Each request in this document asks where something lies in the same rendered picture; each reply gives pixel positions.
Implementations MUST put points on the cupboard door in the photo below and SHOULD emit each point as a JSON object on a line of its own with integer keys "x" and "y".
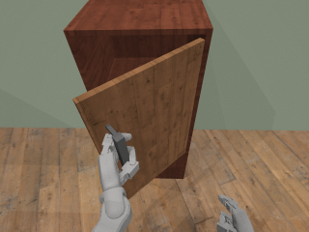
{"x": 154, "y": 103}

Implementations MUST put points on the left robot hand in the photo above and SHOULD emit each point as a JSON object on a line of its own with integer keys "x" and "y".
{"x": 108, "y": 169}

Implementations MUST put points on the right robot hand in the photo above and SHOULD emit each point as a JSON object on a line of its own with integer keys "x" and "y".
{"x": 237, "y": 222}

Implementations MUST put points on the handle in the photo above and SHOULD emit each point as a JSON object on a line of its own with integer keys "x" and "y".
{"x": 120, "y": 145}

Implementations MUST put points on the left robot forearm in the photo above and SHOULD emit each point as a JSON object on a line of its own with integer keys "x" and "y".
{"x": 115, "y": 212}

